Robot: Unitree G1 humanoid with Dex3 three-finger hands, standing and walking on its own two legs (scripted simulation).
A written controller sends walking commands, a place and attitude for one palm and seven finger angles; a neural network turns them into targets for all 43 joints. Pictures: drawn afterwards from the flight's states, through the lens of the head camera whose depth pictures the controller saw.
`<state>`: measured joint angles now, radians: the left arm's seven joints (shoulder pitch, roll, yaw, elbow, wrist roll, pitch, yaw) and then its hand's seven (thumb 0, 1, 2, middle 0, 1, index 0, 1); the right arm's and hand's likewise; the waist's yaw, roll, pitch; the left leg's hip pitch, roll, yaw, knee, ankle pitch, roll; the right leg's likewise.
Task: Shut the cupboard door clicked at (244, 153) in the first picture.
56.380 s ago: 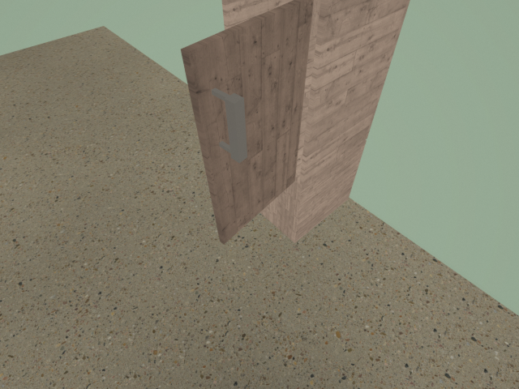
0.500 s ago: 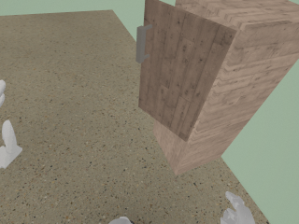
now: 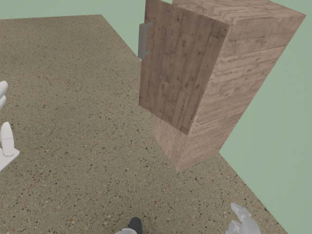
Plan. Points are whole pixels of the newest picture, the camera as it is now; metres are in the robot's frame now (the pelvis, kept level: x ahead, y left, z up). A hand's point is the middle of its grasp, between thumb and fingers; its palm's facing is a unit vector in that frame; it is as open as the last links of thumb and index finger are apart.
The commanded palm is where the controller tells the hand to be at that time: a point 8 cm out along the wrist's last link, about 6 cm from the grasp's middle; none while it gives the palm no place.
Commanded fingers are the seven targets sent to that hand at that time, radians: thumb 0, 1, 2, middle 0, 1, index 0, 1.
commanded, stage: stop stepping back and stand still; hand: left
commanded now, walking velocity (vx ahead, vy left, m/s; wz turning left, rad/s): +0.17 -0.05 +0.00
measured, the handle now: (145, 40) +0.86 +0.04 +0.10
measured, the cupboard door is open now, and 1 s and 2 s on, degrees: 25 25 25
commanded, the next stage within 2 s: let the arm hang, fingers relaxed in 0.84 s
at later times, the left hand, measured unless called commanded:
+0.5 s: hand out of the picture +0.08 +0.33 +0.21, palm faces +0.40 -0.80 -0.45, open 7.4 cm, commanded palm +0.04 +0.35 +0.19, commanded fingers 0.00 0.90 0.90 -0.20 -0.30 -0.20 -0.30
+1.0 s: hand out of the picture +0.11 +0.36 +0.13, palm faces +0.32 -0.78 -0.54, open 7.4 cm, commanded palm none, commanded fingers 0.00 0.90 0.90 -0.20 -0.30 -0.20 -0.30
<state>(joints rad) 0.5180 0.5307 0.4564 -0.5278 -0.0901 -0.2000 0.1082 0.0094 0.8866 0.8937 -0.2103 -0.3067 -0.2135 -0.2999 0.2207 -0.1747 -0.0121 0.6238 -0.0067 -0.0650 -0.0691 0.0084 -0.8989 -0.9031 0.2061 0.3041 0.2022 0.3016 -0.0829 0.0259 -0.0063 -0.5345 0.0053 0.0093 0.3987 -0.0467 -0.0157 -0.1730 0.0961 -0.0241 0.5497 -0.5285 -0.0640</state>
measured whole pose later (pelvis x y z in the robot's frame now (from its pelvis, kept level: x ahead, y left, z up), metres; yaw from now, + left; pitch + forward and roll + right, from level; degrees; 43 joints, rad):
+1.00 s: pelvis -0.12 +0.10 +0.00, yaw -1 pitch +1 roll -1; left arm 0.41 0.42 0.32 -0.27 0.02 -0.15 0.10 0.00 0.89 0.90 -0.20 -0.31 -0.20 -0.30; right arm 0.22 -0.19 0.01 0.68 0.01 -0.04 -0.01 0.01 -0.90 -0.90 0.21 0.30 0.20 0.30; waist 0.00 0.06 0.01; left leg -0.40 0.09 0.05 0.82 -0.50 -0.03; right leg -0.35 -0.02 -0.15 0.65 -0.31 -0.06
